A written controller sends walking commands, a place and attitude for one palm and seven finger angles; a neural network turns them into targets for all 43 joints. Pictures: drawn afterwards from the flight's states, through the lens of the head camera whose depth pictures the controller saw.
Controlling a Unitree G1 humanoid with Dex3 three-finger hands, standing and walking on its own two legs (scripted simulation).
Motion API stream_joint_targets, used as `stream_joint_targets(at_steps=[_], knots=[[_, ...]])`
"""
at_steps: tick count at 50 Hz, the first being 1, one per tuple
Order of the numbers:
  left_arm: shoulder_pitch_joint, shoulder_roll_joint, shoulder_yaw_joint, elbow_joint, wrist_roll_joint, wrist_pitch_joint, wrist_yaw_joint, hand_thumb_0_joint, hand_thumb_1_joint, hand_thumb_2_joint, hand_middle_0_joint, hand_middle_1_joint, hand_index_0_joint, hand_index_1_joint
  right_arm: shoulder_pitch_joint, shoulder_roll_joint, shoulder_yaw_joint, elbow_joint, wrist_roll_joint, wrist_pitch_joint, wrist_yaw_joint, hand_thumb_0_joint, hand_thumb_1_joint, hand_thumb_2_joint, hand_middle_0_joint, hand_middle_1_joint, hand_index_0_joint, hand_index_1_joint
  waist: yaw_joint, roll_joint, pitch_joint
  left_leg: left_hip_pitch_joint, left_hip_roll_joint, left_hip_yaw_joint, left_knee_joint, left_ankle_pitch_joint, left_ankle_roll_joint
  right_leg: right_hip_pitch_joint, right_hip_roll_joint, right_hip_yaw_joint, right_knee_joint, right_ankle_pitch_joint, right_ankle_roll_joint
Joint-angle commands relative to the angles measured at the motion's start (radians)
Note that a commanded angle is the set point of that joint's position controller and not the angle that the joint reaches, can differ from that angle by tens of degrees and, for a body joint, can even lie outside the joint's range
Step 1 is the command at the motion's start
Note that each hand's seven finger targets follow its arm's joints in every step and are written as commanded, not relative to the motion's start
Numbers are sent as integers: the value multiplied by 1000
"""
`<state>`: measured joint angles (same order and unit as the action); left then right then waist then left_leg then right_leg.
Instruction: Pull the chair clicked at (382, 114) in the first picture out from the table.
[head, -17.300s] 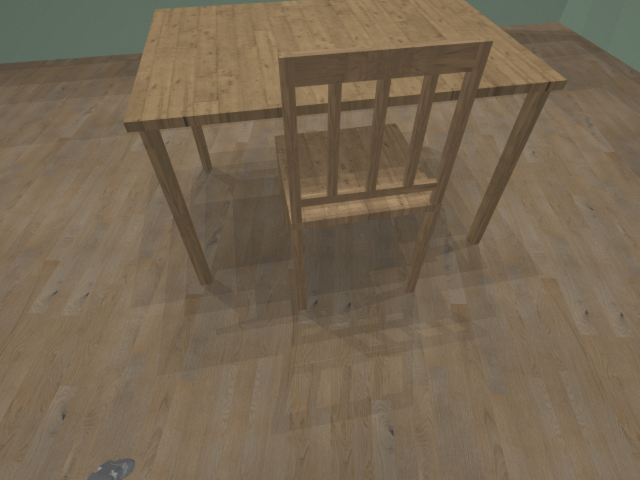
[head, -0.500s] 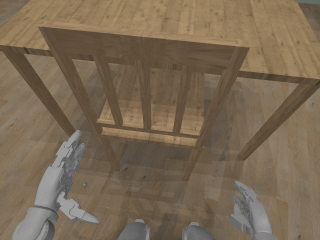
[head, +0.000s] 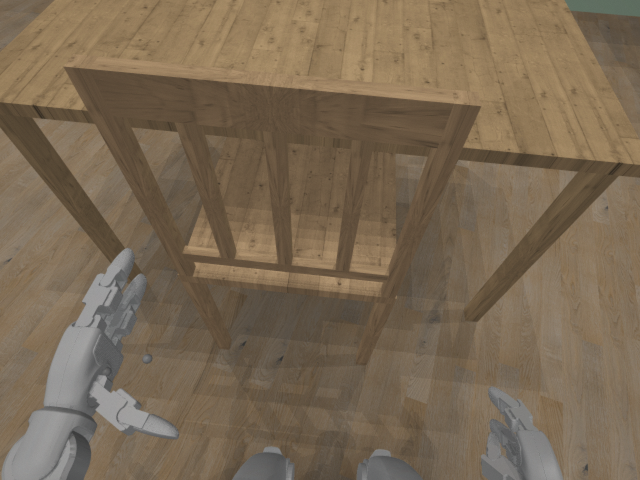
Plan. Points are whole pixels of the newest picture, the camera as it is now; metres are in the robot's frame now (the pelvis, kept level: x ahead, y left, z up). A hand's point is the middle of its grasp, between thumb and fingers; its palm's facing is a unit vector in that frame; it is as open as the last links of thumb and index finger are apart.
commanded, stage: raise the hand toward the chair's back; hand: left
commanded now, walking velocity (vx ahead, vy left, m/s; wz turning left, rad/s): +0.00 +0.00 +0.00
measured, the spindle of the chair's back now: (281, 207) +0.49 +0.09 +0.00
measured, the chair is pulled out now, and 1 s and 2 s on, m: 0.00 0.00 0.00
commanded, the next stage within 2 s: aim the fingers beside a spindle in 0.18 s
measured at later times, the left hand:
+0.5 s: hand (176, 363) +0.24 +0.18 +0.03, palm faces -0.11 -0.99 -0.02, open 16.9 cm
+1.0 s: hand (228, 331) +0.29 +0.13 +0.01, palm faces -0.11 -0.99 -0.03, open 16.9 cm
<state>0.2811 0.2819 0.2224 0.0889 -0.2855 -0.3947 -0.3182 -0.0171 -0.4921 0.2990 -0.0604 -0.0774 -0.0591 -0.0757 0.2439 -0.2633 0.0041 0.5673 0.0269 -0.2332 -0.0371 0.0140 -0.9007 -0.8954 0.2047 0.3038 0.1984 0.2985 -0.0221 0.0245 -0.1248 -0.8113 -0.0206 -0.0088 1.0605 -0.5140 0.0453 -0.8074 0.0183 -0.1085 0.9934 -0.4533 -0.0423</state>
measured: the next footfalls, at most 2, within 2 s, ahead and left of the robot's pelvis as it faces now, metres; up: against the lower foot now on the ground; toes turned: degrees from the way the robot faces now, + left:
none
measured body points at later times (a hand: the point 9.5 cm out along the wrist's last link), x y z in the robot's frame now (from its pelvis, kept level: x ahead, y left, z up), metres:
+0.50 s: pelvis -0.01 +0.00 -0.01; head +0.07 +0.01 +0.44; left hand +0.24 +0.23 +0.03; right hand +0.17 -0.24 -0.09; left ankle +0.00 +0.09 -0.67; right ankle +0.02 -0.10 -0.67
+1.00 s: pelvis -0.01 +0.00 -0.02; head +0.08 +0.00 +0.42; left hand +0.29 +0.18 +0.01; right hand +0.16 -0.24 -0.12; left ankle +0.00 +0.09 -0.67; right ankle +0.02 -0.10 -0.67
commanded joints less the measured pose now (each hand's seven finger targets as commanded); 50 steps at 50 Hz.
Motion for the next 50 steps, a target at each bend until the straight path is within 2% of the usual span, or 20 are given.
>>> stream_joint_targets(at_steps=[1, 5, 6, 10, 12, 14, 15, 19, 20, 23, 27, 29, 30, 33, 37, 41, 42, 45, 46, 50], knots=[[-50, 124, 61, -122, -14, -56, -13, 0, -500, 300, -60, -80, -60, -80, -32, -140, -51, -145, 12, -49, -3, 0, -900, -900, 200, 300, 200, 300, 2, 37, -203, 110, 18, -54, -149, 284, -37, 143, -24, 67, -121, 171, 7], [-75, 155, 61, -180, -23, -44, -48, 0, -500, 300, -60, -80, -60, -80, -31, -145, -50, -158, 15, -58, -10, 0, -900, -900, 200, 300, 200, 300, 1, 30, -257, 140, 19, -59, -149, 307, -32, 181, -23, 78, -131, 200, 8], [-80, 165, 72, -199, -27, -47, -49, 0, -500, 300, -60, -80, -60, -80, -28, -144, -50, -158, 13, -59, -11, 0, -900, -900, 200, 300, 200, 300, 6, 47, -271, 150, 18, -59, -149, 321, -32, 188, -24, 80, -132, 210, 8], [-87, 177, 110, -194, -41, -69, -28, 0, -500, 300, -60, -80, -60, -80, -34, -136, -46, -143, 7, -63, -13, 0, -900, -900, 200, 300, 200, 300, 9, 20, -240, 122, 18, -60, -140, 310, -32, 185, -19, 81, -129, 204, 6], [-84, 150, 98, -156, -40, -75, -22, 0, -500, 300, -60, -80, -60, -80, -37, -132, -44, -138, 8, -63, -13, 0, -900, -900, 200, 300, 200, 300, 4, 14, -213, 100, 17, -57, -138, 277, -32, 163, -22, 78, -127, 172, 8], [-87, 145, 87, -147, -29, -75, -23, 0, -500, 300, -60, -80, -60, -80, -38, -136, -44, -139, 8, -64, -12, 0, -900, -900, 200, 300, 200, 300, 5, 39, -209, 107, 19, -63, -141, 274, -35, 141, -23, 70, -118, 161, 6], [-111, 112, 40, -144, -24, -68, -30, 0, -500, 300, -60, -80, -60, -80, -40, -137, -39, -142, 7, -65, -10, 0, -900, -900, 200, 300, 200, 300, -8, 46, -203, 111, 17, -61, -137, 269, -32, 129, -23, 71, -118, 159, 7], [-187, 64, -50, -160, -9, -53, -43, 0, -500, 300, -60, -80, -60, -80, -32, -144, -39, -149, 10, -72, -12, 0, -900, -900, 200, 300, 200, 300, -24, 43, -223, 125, 20, -78, -132, 243, -32, 95, -28, 68, -111, 129, 10], [-184, 76, -39, -162, -8, -50, -36, 0, -500, 300, -60, -80, -60, -80, -28, -144, -41, -149, 8, -73, -13, 0, -900, -900, 200, 300, 200, 300, -23, 22, -234, 123, 22, -81, -129, 252, -31, 103, -26, 68, -108, 136, 9], [-188, 113, -2, -174, 4, -55, -8, 0, -500, 300, -60, -80, -60, -80, -21, -143, -44, -149, 3, -71, -12, 0, -900, -900, 200, 300, 200, 300, -4, 18, -277, 121, 18, -77, -122, 281, -37, 120, -29, 69, -93, 161, 8], [-173, 115, 20, -166, 21, -68, 48, 0, -500, 300, -60, -80, -60, -80, -28, -133, -44, -151, -3, -57, -1, 0, -900, -900, 200, 300, 200, 300, 14, 38, -276, 112, 17, -72, -116, 319, -49, 112, -28, 64, -68, 187, 2], [-169, 81, -11, -163, 28, -70, 62, 0, -500, 300, -60, -80, -60, -80, -31, -129, -41, -157, -4, -49, 6, 0, -900, -900, 200, 300, 200, 300, 10, 39, -278, 107, 17, -70, -112, 317, -50, 103, -30, 62, -60, 187, 3], [-164, 91, 2, -140, 31, -65, 70, 0, -500, 300, -60, -80, -60, -80, -32, -132, -43, -158, -6, -43, 8, 0, -900, -900, 200, 300, 200, 300, 12, 27, -275, 89, 16, -67, -108, 305, -45, 101, -28, 65, -61, 181, 3], [-203, 40, -66, -135, 42, -63, 70, 0, -500, 300, -60, -80, -60, -80, -34, -132, -41, -165, -3, -36, 12, 0, -900, -900, 200, 300, 200, 300, -4, 26, -270, 80, 18, -68, -102, 275, -43, 78, -32, 66, -57, 159, 5], [-298, 25, -109, -141, 53, -66, 71, 0, -500, 300, -60, -80, -60, -80, -27, -136, -44, -158, -2, -32, 6, 0, -900, -900, 200, 300, 200, 300, -22, 19, -289, 83, 21, -78, -88, 248, -38, 51, -33, 72, -55, 133, 7], [-339, 19, -122, -147, 67, -75, 100, 0, -500, 300, -60, -80, -60, -80, -21, -136, -44, -156, -7, -28, 6, 0, -900, -900, 200, 300, 200, 300, -16, 21, -320, 94, 22, -88, -81, 265, -42, 42, -33, 71, -38, 139, 6], [-348, 20, -118, -126, 71, -74, 112, 0, -500, 300, -60, -80, -60, -80, -21, -134, -44, -151, -8, -24, 6, 0, -900, -900, 200, 300, 200, 300, -19, 3, -309, 81, 21, -84, -75, 258, -40, 39, -33, 72, -37, 140, 7], [-348, 30, -103, -92, 91, -73, 142, 0, -500, 300, -60, -80, -60, -80, -21, -135, -43, -151, -12, -10, 12, 0, -900, -900, 200, 300, 200, 300, -4, 8, -319, 63, 18, -81, -71, 269, -43, 42, -33, 74, -19, 149, 4], [-358, 8, -118, -87, 94, -71, 150, 0, -500, 300, -60, -80, -60, -80, -24, -129, -41, -151, -13, -6, 17, 0, -900, -900, 200, 300, 200, 300, -6, 16, -324, 65, 17, -78, -68, 275, -42, 41, -35, 71, -14, 159, 4], [-381, -1, -127, -48, 112, -59, 171, 0, -500, 300, -60, -80, -60, -80, -21, -129, -43, -155, -12, 18, 24, 0, -900, -900, 200, 300, 200, 300, -6, -12, -333, 36, 15, -68, -53, 271, -36, 56, -35, 83, -8, 177, 3]])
